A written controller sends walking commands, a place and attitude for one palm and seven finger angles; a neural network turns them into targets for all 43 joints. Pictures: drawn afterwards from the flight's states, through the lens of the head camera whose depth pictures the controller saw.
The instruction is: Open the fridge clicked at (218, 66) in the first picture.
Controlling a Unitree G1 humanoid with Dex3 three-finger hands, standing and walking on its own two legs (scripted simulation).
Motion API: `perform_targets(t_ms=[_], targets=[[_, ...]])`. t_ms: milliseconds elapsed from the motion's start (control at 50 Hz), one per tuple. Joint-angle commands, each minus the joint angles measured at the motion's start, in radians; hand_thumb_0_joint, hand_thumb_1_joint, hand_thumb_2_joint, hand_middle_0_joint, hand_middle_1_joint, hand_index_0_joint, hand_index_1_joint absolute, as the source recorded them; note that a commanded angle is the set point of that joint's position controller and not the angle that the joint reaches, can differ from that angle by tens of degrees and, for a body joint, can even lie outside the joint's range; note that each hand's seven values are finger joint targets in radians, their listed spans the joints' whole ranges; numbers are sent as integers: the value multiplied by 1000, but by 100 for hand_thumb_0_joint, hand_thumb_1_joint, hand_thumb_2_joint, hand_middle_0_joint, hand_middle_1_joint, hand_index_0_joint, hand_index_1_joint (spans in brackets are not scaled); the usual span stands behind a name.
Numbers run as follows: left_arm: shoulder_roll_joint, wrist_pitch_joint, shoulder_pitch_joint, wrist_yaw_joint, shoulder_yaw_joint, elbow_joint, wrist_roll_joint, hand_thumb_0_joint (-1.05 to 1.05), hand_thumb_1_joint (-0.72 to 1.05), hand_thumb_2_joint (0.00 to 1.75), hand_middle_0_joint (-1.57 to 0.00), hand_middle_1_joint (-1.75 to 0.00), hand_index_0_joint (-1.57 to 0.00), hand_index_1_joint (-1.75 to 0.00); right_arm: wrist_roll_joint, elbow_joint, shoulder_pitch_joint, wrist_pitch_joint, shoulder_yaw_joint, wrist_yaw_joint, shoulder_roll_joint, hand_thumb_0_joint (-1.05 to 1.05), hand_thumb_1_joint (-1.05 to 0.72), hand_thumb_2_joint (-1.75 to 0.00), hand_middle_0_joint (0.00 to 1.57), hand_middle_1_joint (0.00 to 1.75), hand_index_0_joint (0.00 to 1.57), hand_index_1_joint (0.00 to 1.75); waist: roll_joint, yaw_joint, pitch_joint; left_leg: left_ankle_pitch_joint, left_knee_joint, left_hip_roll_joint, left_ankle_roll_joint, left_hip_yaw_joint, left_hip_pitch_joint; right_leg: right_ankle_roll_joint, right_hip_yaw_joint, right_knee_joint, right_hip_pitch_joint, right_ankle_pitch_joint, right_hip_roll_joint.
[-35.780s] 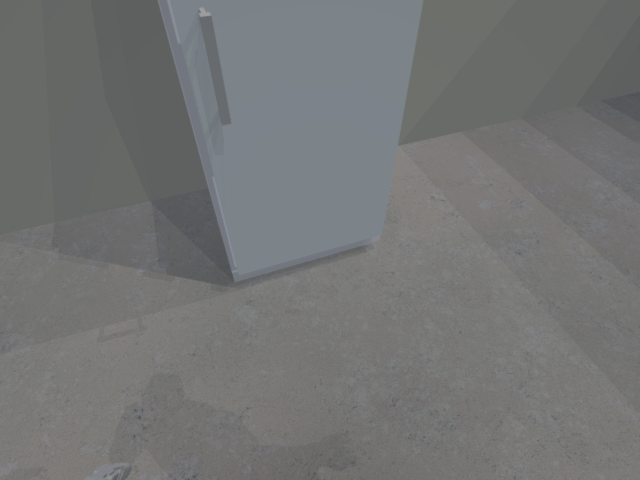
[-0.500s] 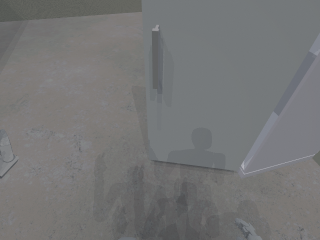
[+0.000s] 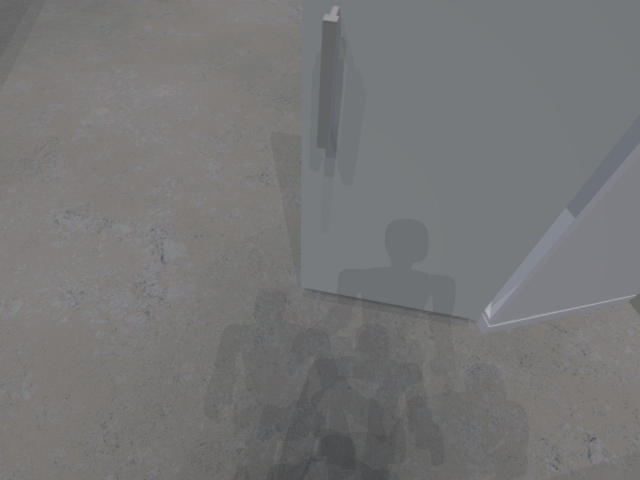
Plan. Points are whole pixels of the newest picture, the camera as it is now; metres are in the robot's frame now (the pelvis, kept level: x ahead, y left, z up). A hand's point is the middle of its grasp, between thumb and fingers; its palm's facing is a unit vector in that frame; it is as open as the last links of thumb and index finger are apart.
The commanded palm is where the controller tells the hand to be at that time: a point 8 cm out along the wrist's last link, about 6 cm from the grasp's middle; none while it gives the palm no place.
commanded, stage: let the arm hang, fingers relaxed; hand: left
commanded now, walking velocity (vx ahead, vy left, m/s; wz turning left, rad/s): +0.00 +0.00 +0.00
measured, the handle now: (328, 83) +0.73 +0.02 +0.10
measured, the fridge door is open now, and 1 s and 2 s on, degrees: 66 66 66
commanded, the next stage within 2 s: look to check the result in 0.70 s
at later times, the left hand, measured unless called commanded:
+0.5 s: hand out of the picture +0.03 +0.20 -0.16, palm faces -0.03 -0.98 -0.21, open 7.4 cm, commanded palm none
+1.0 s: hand out of the picture +0.04 +0.19 -0.16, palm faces -0.04 -0.98 -0.20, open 7.4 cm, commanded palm none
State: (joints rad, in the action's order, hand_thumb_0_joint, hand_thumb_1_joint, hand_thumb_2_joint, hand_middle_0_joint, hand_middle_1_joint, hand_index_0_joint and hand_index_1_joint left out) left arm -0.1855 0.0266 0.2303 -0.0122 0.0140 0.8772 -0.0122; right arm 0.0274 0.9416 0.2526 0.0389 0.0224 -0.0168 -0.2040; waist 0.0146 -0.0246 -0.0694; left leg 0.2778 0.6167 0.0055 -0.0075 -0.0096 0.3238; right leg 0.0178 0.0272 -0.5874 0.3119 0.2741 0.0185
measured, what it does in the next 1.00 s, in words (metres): stands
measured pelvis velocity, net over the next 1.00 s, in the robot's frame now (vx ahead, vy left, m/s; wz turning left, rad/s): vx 0.01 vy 0.01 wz -0.05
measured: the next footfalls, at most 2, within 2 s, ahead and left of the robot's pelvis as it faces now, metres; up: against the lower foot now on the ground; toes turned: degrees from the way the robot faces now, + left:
none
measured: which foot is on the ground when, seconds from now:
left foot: down 0.00-1.00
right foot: down 0.00-1.00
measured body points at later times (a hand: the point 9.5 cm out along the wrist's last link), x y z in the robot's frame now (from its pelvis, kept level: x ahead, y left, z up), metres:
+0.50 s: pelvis +0.00 +0.02 +0.01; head +0.01 +0.01 +0.46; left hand +0.03 +0.25 -0.14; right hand +0.00 -0.21 -0.15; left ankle +0.02 +0.11 -0.73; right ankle +0.02 -0.11 -0.73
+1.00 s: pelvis +0.01 +0.01 +0.02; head +0.03 +0.01 +0.46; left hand +0.04 +0.24 -0.14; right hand +0.01 -0.21 -0.15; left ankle +0.02 +0.11 -0.73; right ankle +0.02 -0.11 -0.73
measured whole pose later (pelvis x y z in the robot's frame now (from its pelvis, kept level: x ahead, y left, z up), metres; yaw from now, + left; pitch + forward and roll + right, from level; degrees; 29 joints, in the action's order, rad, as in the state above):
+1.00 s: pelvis +0.01 +0.01 +0.02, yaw -3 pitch -1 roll +0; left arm -0.16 0.00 0.22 -0.03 0.01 1.15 -0.01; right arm 0.02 1.12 0.25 0.01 0.02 -0.03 -0.15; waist -0.01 -0.02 -0.05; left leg 0.22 0.42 -0.01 -0.02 0.05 0.18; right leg 0.00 -0.03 -0.41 0.20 0.20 0.01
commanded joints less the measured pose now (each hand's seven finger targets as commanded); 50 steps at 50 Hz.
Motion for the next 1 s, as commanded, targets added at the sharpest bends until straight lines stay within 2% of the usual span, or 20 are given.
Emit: perform_targets(t_ms=[0,60,140,180,240,360,460,620,660,740,900,980], targets=[[-124,-24,6,-12,32,12,-1,0,90,90,-20,-30,-20,-30,0,-29,-22,-35,16,-12,-101,0,-90,-90,20,30,20,30,-159,25,98,-120,-217,108,-39,-104,-52,14,-106,178,-102,-109,-84],[-122,-25,8,-8,27,69,0,0,90,90,-20,-30,-20,-30,-2,10,5,-35,16,-15,-100,0,-90,-90,20,30,20,30,-77,21,95,-40,-257,104,-35,-90,-50,17,-107,215,-132,-85,-84],[-126,-27,2,-9,24,121,-1,0,90,90,-20,-30,-20,-30,-4,49,33,-34,19,-15,-95,0,-90,-90,20,30,20,30,-13,14,68,4,-280,96,-33,-80,-66,18,-114,250,-112,-41,-89],[-124,-26,3,-10,22,142,-2,0,90,90,-20,-30,-20,-30,-3,64,40,-31,21,-14,-93,0,-90,-90,20,30,20,30,8,12,32,30,-284,91,-34,-74,-68,18,-117,266,-77,1,-90],[-120,-26,9,-11,22,165,-3,0,90,90,-20,-30,-20,-30,-2,86,47,-32,20,-14,-84,0,-90,-90,20,30,20,30,-15,12,11,49,-302,94,-35,-75,-68,15,-113,265,-59,12,-87],[-108,-33,24,-15,21,197,-3,0,90,90,-20,-30,-20,-30,-5,114,55,-41,16,-16,-75,0,-90,-90,20,30,20,30,6,13,25,-10,-301,94,-38,-67,-86,15,-114,250,-75,-52,-93],[-97,-35,30,-17,18,215,-2,0,90,90,-20,-30,-20,-30,-6,132,54,-42,12,-18,-62,0,-90,-90,20,30,20,30,-28,13,12,-27,-305,94,-34,-62,-92,14,-117,250,-74,-66,-95],[-83,-38,40,-19,17,230,-2,0,90,90,-20,-30,-20,-30,-7,145,56,-44,9,-21,-49,0,-90,-90,20,30,20,30,-45,14,19,-70,-296,92,-31,-52,-114,15,-118,251,-82,-98,-97],[-79,-37,37,-19,16,233,-2,0,90,90,-20,-30,-20,-30,-6,147,56,-43,9,-22,-50,0,-90,-90,20,30,20,30,-46,13,6,-42,-306,94,-30,-53,-106,15,-117,252,-77,-83,-93],[-84,-40,39,-19,18,234,-2,0,90,90,-20,-30,-20,-30,-8,148,59,-46,11,-22,-54,0,-90,-90,20,30,20,30,-12,13,24,-78,-296,94,-33,-52,-126,15,-118,250,-89,-107,-96],[-92,-44,39,-22,19,235,-1,0,90,90,-20,-30,-20,-30,-11,151,57,-46,14,-23,-62,0,-90,-90,20,30,20,30,-5,11,33,-139,-275,93,-33,-41,-156,18,-126,250,-90,-155,-99],[-95,-43,28,-21,20,236,-1,0,90,90,-20,-30,-20,-30,-9,156,47,-44,13,-23,-66,0,-90,-90,20,30,20,30,-17,10,14,-105,-288,94,-30,-41,-147,17,-129,260,-85,-120,-98]])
